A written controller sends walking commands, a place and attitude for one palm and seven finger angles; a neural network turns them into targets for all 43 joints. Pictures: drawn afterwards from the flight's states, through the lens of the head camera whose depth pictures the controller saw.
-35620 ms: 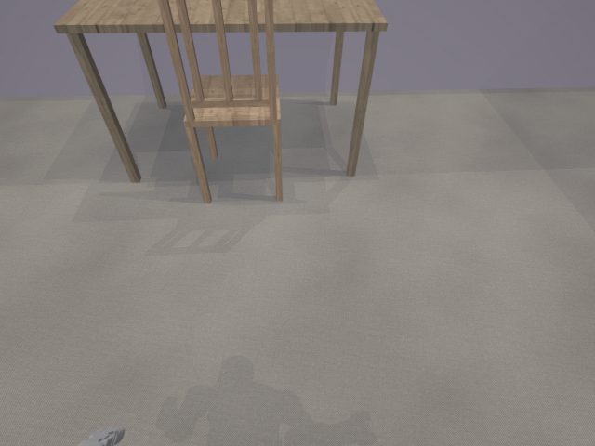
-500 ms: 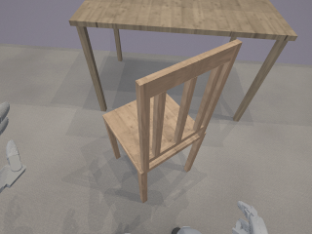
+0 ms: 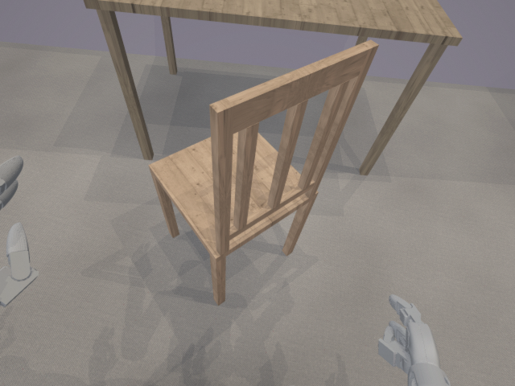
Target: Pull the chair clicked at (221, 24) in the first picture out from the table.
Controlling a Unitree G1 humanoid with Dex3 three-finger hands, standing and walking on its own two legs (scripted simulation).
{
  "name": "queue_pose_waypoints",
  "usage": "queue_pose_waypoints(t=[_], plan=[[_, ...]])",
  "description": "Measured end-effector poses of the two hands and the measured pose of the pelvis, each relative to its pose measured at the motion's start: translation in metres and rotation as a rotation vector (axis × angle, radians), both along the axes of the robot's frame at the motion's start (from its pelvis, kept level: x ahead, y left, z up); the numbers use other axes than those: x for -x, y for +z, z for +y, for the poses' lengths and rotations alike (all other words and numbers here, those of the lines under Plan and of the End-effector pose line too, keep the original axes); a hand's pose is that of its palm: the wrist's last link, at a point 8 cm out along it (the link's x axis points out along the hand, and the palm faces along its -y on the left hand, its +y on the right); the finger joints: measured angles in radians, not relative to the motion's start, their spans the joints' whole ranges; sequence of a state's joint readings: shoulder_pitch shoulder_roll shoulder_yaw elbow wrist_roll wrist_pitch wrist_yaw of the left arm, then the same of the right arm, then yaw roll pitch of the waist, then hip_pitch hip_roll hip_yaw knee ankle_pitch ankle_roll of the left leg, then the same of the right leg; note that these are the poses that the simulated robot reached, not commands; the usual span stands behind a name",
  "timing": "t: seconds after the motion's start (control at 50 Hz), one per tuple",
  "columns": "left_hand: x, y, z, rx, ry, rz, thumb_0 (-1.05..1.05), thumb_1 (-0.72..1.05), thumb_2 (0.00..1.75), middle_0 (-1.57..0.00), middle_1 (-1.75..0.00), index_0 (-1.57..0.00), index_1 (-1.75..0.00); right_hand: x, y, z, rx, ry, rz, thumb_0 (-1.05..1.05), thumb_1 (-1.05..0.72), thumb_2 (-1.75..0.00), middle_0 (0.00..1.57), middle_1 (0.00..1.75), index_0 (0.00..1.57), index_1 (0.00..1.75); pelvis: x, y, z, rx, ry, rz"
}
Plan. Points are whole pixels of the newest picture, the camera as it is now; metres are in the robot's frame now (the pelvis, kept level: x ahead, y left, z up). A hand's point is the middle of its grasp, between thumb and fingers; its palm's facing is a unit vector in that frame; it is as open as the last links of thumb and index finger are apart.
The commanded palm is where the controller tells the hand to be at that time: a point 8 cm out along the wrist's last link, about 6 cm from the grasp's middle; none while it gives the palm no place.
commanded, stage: step back with the hand held close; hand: left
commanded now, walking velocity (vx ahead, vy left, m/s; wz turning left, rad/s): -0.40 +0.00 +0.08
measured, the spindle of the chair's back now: (283, 162) +0.56 -0.02 -0.06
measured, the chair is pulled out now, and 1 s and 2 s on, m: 0.45 0.45 0.45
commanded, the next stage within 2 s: stop stepping back and stand still in 0.10 s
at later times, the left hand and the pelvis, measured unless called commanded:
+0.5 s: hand out of the picture +0.06 +0.22 +0.16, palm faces +0.43 -0.79 -0.44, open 7.4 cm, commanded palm +0.01 +0.27 +0.18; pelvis -0.12 -0.04 +0.00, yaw +2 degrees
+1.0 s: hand out of the picture +0.08 +0.25 +0.15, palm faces +0.46 -0.77 -0.44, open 7.4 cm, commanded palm +0.02 +0.28 +0.18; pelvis -0.11 -0.02 +0.00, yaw +3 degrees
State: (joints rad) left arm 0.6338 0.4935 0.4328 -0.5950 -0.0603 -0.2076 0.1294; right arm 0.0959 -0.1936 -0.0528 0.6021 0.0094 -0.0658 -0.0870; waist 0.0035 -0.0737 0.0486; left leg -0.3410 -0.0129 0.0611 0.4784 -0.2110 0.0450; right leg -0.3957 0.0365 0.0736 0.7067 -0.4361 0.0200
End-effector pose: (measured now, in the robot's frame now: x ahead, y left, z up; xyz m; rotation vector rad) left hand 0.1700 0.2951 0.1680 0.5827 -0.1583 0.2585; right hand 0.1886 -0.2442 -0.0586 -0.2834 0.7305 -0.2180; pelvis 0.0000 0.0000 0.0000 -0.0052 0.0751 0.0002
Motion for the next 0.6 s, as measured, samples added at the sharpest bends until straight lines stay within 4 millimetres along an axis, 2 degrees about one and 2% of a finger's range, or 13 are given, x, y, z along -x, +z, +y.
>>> queue_pose_waypoints(t=[0.1, 0.16, 0.24, 0.32, 0.42, 0.48, 0.54, 0.6], plan=[[0.031, 0.017, -0.002, 0.011, 0.027, -0.053, 0.01, 0.89, 0.89, -0.21, -0.30, -0.21, -0.31, 0.034, 0.004, 0.011, -0.042, 0.034, -0.031, 0.01, -0.91, -0.90, 0.20, 0.30, 0.20, 0.30, 0.024, 0.007, -0.001, 0.028, -0.001, -0.028], [0.052, 0.025, -0.008, 0.000, 0.034, -0.084, 0.01, 0.89, 0.90, -0.21, -0.30, -0.21, -0.31, 0.058, 0.000, 0.016, -0.075, 0.047, -0.029, 0.01, -0.91, -0.90, 0.20, 0.30, 0.21, 0.30, 0.041, 0.008, -0.007, 0.034, 0.002, -0.037], [0.081, 0.025, -0.015, -0.013, 0.068, -0.075, 0.01, 0.89, 0.90, -0.21, -0.30, -0.21, -0.31, 0.090, -0.011, 0.014, -0.120, 0.064, -0.021, 0.01, -0.90, -0.90, 0.20, 0.30, 0.21, 0.30, 0.067, 0.005, -0.020, 0.027, 0.005, -0.033], [0.113, 0.012, -0.031, -0.009, 0.103, -0.009, 0.01, 0.89, 0.90, -0.21, -0.30, -0.21, -0.31, 0.121, -0.027, -0.001, -0.154, 0.069, -0.009, 0.01, -0.90, -0.90, 0.21, 0.30, 0.21, 0.30, 0.093, -0.003, -0.034, 0.013, -0.005, -0.040], [0.144, 0.008, -0.044, 0.060, 0.116, -0.001, 0.01, 0.89, 0.90, -0.21, -0.30, -0.21, -0.31, 0.165, -0.025, -0.027, -0.122, 0.026, 0.053, 0.01, -0.90, -0.90, 0.21, 0.30, 0.21, 0.30, 0.110, 0.006, -0.040, -0.014, 0.006, -0.058], [0.152, 0.008, -0.039, 0.069, 0.129, -0.055, 0.01, 0.89, 0.90, -0.21, -0.30, -0.21, -0.31, 0.182, -0.021, -0.043, -0.073, -0.008, 0.053, 0.01, -0.90, -0.90, 0.21, 0.30, 0.21, 0.30, 0.116, 0.005, -0.040, -0.017, 0.030, -0.061], [0.156, 0.006, -0.029, 0.069, 0.132, -0.110, 0.01, 0.89, 0.90, -0.21, -0.30, -0.21, -0.31, 0.190, -0.020, -0.055, -0.013, -0.028, 0.031, 0.01, -0.90, -0.90, 0.20, 0.30, 0.21, 0.30, 0.121, -0.003, -0.034, 0.016, 0.065, -0.060], [0.160, 0.005, -0.021, 0.067, 0.138, -0.122, 0.01, 0.89, 0.90, -0.21, -0.30, -0.21, -0.31, 0.195, -0.014, -0.054, -0.004, -0.051, 0.011, 0.01, -0.91, -0.90, 0.20, 0.30, 0.20, 0.30, 0.127, -0.003, -0.030, -0.011, 0.056, -0.083]])
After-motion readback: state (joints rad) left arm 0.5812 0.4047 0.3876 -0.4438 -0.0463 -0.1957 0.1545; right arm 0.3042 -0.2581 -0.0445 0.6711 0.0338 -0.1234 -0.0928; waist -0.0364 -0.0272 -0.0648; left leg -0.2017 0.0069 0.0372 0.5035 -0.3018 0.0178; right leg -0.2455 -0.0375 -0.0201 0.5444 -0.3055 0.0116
